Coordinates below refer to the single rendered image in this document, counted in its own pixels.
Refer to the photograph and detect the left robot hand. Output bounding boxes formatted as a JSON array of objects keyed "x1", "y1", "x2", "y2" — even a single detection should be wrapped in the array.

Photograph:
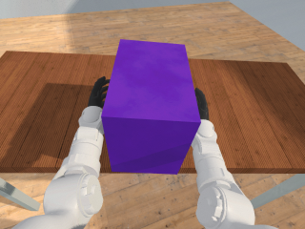
[{"x1": 88, "y1": 76, "x2": 111, "y2": 109}]

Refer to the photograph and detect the carton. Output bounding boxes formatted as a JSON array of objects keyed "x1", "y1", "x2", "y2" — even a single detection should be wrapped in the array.
[{"x1": 101, "y1": 39, "x2": 201, "y2": 175}]

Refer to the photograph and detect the robot left forearm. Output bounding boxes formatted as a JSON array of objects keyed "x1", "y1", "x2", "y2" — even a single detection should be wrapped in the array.
[{"x1": 43, "y1": 106, "x2": 104, "y2": 212}]

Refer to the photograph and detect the right robot hand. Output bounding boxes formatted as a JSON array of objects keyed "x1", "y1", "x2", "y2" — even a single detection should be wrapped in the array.
[{"x1": 194, "y1": 88, "x2": 210, "y2": 120}]

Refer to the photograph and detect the robot right forearm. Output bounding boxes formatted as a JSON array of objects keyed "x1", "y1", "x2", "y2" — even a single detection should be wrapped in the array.
[{"x1": 191, "y1": 119, "x2": 246, "y2": 197}]

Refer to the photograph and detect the robot right upper arm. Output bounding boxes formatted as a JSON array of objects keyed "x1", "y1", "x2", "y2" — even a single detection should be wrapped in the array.
[{"x1": 195, "y1": 185, "x2": 278, "y2": 229}]

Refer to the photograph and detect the robot left upper arm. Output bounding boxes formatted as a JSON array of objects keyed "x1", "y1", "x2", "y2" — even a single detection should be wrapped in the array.
[{"x1": 11, "y1": 173, "x2": 104, "y2": 229}]

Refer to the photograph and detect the table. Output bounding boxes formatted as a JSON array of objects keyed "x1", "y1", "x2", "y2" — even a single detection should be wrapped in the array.
[{"x1": 0, "y1": 51, "x2": 305, "y2": 211}]

